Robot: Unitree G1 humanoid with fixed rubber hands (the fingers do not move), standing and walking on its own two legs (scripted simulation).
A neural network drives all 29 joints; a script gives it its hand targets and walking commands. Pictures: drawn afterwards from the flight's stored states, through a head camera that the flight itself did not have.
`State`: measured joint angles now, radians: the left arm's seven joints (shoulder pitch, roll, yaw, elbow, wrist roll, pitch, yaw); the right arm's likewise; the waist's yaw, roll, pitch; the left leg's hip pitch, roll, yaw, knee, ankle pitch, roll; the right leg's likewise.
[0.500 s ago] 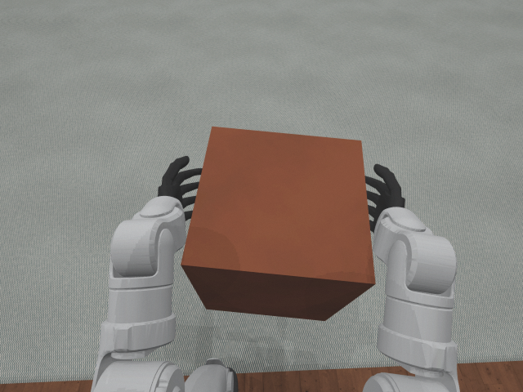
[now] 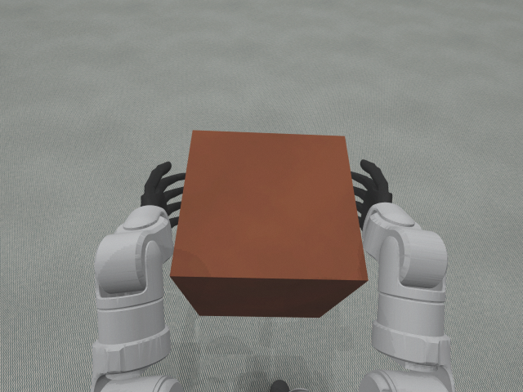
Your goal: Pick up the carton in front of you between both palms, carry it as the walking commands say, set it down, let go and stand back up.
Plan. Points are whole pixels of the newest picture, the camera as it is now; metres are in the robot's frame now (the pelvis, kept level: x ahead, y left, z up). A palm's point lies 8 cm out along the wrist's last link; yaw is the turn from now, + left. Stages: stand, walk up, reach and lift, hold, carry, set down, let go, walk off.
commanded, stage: carry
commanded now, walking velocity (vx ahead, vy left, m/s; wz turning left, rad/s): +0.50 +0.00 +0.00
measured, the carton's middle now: (264, 235) +0.35 -0.02 +0.06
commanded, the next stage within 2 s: none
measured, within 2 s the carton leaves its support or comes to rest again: neither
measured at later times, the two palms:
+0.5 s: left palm (188, 103) +0.71 +0.14 +0.05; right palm (319, 103) +0.70 -0.16 +0.06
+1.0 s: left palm (214, 46) +0.98 +0.09 +0.06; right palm (318, 48) +0.98 -0.21 +0.06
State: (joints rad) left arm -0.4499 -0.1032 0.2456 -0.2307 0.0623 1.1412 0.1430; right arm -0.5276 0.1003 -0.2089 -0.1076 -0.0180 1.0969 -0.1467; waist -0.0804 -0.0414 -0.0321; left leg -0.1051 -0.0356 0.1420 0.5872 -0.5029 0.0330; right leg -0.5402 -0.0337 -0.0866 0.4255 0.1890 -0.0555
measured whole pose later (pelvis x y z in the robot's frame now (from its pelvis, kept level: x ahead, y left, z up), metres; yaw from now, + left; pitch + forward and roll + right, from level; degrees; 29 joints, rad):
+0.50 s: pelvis +0.37 -0.01 -0.05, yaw -1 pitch +5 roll +1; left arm -0.44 -0.08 0.21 -0.15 0.01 1.05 0.14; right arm -0.45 0.13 -0.21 -0.16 -0.07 1.05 -0.14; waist 0.01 -0.02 0.01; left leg -0.54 -0.02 0.20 0.51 -0.05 0.11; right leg -0.11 0.02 -0.07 0.75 -0.50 -0.04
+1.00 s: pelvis +0.72 -0.06 -0.04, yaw +1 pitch +4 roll -2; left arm -0.12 -0.13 0.08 -0.36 0.06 1.19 0.14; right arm -0.12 0.13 -0.12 -0.38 -0.06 1.19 -0.11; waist 0.02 0.04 -0.13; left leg -0.15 0.07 0.06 0.88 -0.46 -0.01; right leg -0.45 -0.02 -0.24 0.54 -0.16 -0.08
